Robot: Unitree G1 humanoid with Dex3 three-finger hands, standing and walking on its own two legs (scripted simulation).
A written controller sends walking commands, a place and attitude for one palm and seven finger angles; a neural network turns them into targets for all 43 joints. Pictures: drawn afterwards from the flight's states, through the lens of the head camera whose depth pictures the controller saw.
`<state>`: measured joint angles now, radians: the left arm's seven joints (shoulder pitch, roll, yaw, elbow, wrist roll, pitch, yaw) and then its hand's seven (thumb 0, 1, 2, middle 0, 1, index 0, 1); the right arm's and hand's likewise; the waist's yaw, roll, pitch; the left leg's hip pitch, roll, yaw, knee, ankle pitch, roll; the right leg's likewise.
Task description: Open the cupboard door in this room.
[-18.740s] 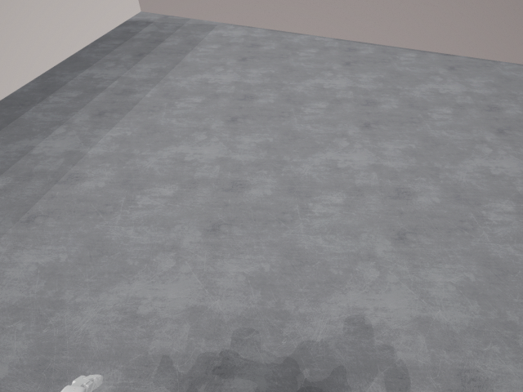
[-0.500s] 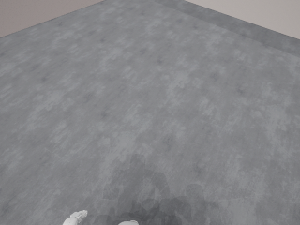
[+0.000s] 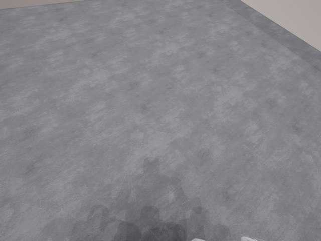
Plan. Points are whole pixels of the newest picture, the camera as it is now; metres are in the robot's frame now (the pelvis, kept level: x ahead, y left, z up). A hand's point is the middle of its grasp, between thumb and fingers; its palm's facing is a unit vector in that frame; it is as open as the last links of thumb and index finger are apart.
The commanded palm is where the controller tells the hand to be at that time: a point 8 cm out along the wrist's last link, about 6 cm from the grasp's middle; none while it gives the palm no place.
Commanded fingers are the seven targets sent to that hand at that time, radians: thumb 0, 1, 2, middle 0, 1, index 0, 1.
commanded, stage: turn or walk to find it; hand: left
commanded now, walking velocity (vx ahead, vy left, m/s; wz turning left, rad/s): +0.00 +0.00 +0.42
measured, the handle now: out of the picture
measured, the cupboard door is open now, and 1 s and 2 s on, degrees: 0 0 0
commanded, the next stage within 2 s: none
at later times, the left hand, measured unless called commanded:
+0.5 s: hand out of the picture +0.02 +0.16 -0.14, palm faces +0.23 -0.93 -0.28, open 7.4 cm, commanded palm none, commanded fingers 0.00 0.90 0.90 -0.20 -0.30 -0.20 -0.30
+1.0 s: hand out of the picture -0.09 +0.21 -0.16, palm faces +0.46 -0.85 -0.26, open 7.4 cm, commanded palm none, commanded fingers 0.00 0.90 0.90 -0.20 -0.30 -0.20 -0.30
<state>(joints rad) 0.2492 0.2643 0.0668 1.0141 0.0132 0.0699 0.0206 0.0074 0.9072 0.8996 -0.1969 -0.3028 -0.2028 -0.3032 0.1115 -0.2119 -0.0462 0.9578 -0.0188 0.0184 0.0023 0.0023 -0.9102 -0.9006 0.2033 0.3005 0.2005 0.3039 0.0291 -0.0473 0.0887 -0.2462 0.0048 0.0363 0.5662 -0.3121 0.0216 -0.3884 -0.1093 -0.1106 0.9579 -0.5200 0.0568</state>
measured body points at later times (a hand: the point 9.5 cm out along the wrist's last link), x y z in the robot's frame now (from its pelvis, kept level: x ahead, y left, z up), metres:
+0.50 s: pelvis -0.02 -0.05 +0.01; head +0.02 -0.07 +0.45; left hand +0.01 +0.21 -0.12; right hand +0.07 -0.29 -0.16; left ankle -0.07 +0.10 -0.64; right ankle +0.01 -0.13 -0.73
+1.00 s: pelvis -0.04 -0.01 +0.01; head -0.02 +0.01 +0.46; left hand -0.12 +0.25 -0.14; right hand +0.14 -0.19 -0.13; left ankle -0.09 +0.09 -0.73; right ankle +0.00 -0.14 -0.66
